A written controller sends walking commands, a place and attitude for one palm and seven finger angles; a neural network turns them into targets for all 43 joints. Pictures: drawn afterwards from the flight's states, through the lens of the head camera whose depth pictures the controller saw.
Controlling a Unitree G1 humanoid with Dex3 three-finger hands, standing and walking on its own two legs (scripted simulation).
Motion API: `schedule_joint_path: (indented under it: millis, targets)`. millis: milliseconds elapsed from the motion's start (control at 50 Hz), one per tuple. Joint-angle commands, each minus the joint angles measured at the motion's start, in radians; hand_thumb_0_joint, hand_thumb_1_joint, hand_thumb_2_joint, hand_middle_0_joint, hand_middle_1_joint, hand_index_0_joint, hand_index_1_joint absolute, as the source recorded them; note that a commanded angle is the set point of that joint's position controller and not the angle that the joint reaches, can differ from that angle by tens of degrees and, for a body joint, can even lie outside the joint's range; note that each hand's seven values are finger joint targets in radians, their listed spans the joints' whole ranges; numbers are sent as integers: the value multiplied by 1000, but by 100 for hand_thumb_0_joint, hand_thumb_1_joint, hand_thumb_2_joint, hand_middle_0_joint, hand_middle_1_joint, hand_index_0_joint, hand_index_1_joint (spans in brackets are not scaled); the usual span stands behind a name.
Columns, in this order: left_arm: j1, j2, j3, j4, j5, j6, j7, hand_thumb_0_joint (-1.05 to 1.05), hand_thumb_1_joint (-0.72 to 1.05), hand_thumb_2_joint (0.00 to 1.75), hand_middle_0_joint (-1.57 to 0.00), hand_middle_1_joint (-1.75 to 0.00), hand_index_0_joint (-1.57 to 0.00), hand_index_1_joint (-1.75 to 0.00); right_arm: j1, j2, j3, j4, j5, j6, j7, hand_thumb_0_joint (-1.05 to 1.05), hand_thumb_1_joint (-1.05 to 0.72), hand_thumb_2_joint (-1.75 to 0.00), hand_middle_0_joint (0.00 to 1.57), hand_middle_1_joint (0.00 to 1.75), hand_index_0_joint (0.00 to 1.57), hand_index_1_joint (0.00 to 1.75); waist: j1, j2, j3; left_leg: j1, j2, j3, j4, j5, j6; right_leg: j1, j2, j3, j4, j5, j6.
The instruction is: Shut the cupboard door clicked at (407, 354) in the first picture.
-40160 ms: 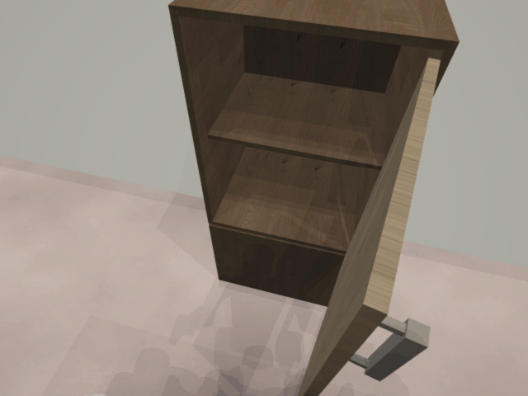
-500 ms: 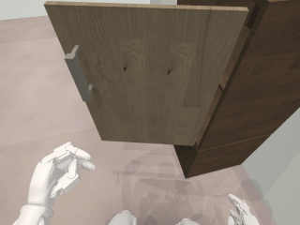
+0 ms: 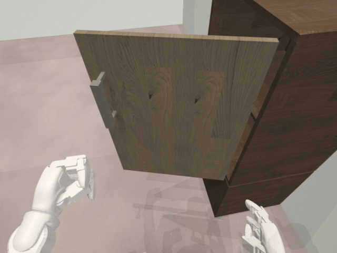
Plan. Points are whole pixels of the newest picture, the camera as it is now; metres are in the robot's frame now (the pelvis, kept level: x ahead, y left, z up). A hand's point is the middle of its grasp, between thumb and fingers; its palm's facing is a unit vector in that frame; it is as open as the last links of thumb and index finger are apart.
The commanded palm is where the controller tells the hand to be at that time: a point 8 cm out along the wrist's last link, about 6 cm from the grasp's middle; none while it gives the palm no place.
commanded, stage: raise the hand and make a fist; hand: left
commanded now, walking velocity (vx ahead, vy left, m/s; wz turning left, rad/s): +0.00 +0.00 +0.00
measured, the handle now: (106, 101) +0.45 +0.22 +0.11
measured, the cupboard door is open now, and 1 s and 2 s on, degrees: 72 72 72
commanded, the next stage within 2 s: bring the fist close to the handle in 0.50 s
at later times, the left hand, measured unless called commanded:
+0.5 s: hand (91, 182) +0.22 +0.18 +0.12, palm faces -0.01 -1.00 -0.05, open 3.1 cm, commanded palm +0.20 +0.23 +0.12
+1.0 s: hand (96, 157) +0.28 +0.18 +0.12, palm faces -0.03 -1.00 -0.04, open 3.1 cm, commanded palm +0.25 +0.24 +0.12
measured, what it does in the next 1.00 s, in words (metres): stands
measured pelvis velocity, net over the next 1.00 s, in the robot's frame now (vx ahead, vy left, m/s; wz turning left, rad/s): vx -0.01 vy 0.00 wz -0.02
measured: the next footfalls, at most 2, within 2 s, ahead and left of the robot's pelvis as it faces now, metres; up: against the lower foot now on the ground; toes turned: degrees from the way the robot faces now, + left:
none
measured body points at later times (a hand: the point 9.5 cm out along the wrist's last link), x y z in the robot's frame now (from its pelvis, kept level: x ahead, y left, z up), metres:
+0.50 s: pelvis +0.00 -0.01 +0.01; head +0.00 -0.03 +0.46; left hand +0.22 +0.23 +0.12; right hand +0.17 -0.25 -0.06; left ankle +0.02 +0.12 -0.70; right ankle -0.01 -0.12 -0.70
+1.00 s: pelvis -0.01 +0.00 +0.01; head +0.00 -0.02 +0.46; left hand +0.27 +0.24 +0.12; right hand +0.16 -0.24 -0.07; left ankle +0.02 +0.12 -0.70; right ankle -0.01 -0.12 -0.70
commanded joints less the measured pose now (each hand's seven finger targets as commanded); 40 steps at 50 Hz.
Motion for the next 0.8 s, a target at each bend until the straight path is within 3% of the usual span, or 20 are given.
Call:
schedule_joint_path:
  millis: [0, 20, 40, 80, 120, 180, 220, 280, 320, 380, 420, 440, 580, 640, 720, 740, 780]
  targets:
    - [-146, 126, 97, -209, -30, -58, -13, 0, 90, 90, -130, -150, -130, -150, -65, -126, -65, -136, 6, -70, -18, 0, -90, -90, 20, 30, 20, 30, -15, -1, -148, 132, -35, -19, -155, 215, 22, 75, 43, 39, -141, 283, -8]
    - [-147, 157, 122, -192, -30, -52, -11, 0, 90, 90, -130, -150, -130, -150, -65, -130, -66, -131, 4, -72, -20, 0, -90, -90, 20, 30, 20, 30, -16, -38, -143, 125, -33, -20, -154, 213, 25, 86, 41, 48, -154, 278, -5]
    - [-151, 133, 107, -176, -33, -43, -18, 0, 90, 90, -130, -150, -130, -150, -70, -127, -65, -130, 6, -74, -21, 0, -90, -90, 20, 30, 20, 30, -16, -43, -127, 125, -35, -15, -161, 201, 26, 83, 37, 52, -168, 266, -2]
    - [-181, 143, 114, -194, -36, -38, -21, 0, 90, 90, -130, -150, -130, -150, -77, -127, -66, -124, 9, -81, -23, 0, -90, -90, 20, 30, 20, 30, -11, -4, -133, 148, -37, -12, -175, 206, 25, 95, 36, 54, -179, 269, -3]
    - [-143, 152, 132, -152, -38, -28, -22, 0, 90, 90, -130, -150, -130, -150, -74, -131, -69, -120, 6, -86, -23, 0, -90, -90, 20, 30, 20, 30, -6, -64, -127, 139, -37, -13, -174, 219, 26, 115, 32, 63, -189, 282, 1]
    - [-139, 125, 119, -152, -44, -30, -27, 0, 90, 90, -130, -150, -130, -150, -76, -128, -72, -120, 7, -89, -18, 0, -90, -90, 20, 30, 20, 30, -1, -48, -120, 144, -41, -3, -186, 217, 23, 115, 28, 62, -194, 283, 3]
    - [-140, 148, 136, -148, -39, -37, -17, 0, 90, 90, -130, -150, -130, -150, -74, -133, -75, -116, 5, -90, -19, 0, -90, -90, 20, 30, 20, 30, -1, -89, -108, 136, -40, -2, -180, 220, 26, 121, 25, 75, -202, 283, 5]
    - [-168, 132, 120, -163, -33, -52, -10, 0, 90, 90, -130, -150, -130, -150, -81, -128, -76, -118, 7, -94, -18, 0, -90, -90, 20, 30, 20, 30, -4, -41, -99, 140, -45, 7, -186, 180, 24, 101, 22, 87, -219, 214, 6]
    - [-169, 158, 131, -169, -23, -67, 2, 0, 90, 90, -130, -150, -130, -150, -76, -132, -77, -111, 4, -96, -18, 0, -90, -90, 20, 30, 20, 30, -6, -54, -94, 139, -41, 3, -185, 177, 25, 105, 25, 91, -220, 197, 3]
    - [-173, 133, 114, -178, -22, -81, 3, 0, 90, 90, -130, -150, -130, -150, -78, -128, -76, -109, 5, -100, -17, 0, -90, -90, 20, 30, 20, 30, -7, -22, -114, 153, -44, 6, -191, 182, 24, 108, 24, 84, -214, 211, 2]
    - [-167, 153, 128, -163, -20, -81, 7, 0, 90, 90, -130, -150, -130, -150, -75, -133, -78, -102, 3, -101, -18, 0, -90, -90, 20, 30, 20, 30, -7, -37, -101, 146, -40, 4, -186, 182, 26, 105, 27, 87, -216, 216, 3]
    - [-165, 126, 106, -162, -19, -81, 5, 0, 90, 90, -130, -150, -130, -150, -79, -128, -78, -104, 6, -101, -17, 0, -90, -90, 20, 30, 20, 30, -10, -30, -100, 151, -41, 6, -192, 176, 25, 100, 26, 82, -216, 208, 3]
    - [-174, 130, 108, -161, -21, -70, -2, 0, 90, 90, -130, -150, -130, -150, -82, -131, -77, -104, 7, -105, -19, 0, -90, -90, 20, 30, 20, 30, -12, -31, -104, 162, -40, 1, -202, 161, 26, 90, 30, 69, -216, 194, 4]
    - [-277, 136, 100, -129, -16, -71, 2, 0, 90, 90, -130, -150, -130, -150, -83, -135, -74, -88, 8, -103, -26, 0, -90, -90, 20, 30, 20, 30, -32, -37, -67, 150, -37, -4, -207, 122, 27, 59, 33, 71, -228, 135, 5]
    - [-333, 162, 124, -73, -14, -76, 1, 0, 90, 90, -130, -150, -130, -150, -79, -141, -74, -70, 7, -107, -32, 0, -90, -90, 20, 30, 20, 30, -25, -50, -103, 163, -36, -8, -210, 127, 27, 77, 34, 70, -225, 139, 1]
    - [-347, 130, 96, -59, -11, -72, -4, 0, 90, 90, -130, -150, -130, -150, -85, -136, -73, -73, 9, -107, -31, 0, -90, -90, 20, 30, 20, 30, -26, -30, -103, 169, -37, -6, -214, 135, 27, 73, 32, 66, -221, 156, 1]
    - [-415, 134, 85, -36, -4, -64, -4, 0, 90, 90, -130, -150, -130, -150, -84, -137, -72, -65, 11, -107, -34, 0, -90, -90, 20, 30, 20, 30, -34, -19, -110, 178, -37, -10, -220, 121, 26, 63, 33, 60, -220, 148, 2]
